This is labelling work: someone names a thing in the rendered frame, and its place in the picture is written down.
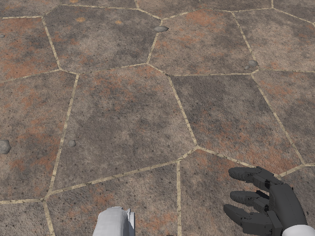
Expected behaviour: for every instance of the right robot hand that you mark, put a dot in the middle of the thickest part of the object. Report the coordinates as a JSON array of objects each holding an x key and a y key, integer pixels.
[{"x": 277, "y": 212}]

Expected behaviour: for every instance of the robot left thigh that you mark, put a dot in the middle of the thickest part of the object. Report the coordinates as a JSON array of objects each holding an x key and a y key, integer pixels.
[{"x": 115, "y": 221}]

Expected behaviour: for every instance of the right robot forearm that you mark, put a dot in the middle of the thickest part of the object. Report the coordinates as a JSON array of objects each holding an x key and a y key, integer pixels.
[{"x": 299, "y": 230}]

